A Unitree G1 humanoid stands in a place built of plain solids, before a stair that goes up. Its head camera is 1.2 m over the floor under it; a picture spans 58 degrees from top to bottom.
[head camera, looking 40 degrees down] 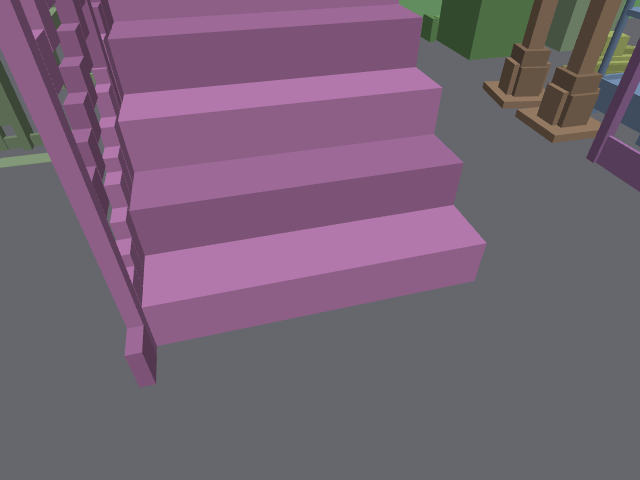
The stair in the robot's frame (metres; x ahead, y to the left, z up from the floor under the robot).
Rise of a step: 0.19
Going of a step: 0.24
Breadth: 1.23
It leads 15 degrees to the left of straight ahead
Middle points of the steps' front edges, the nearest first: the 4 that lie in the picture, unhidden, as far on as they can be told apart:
1.02 0.00 0.19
1.26 0.06 0.39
1.50 0.12 0.58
1.73 0.18 0.77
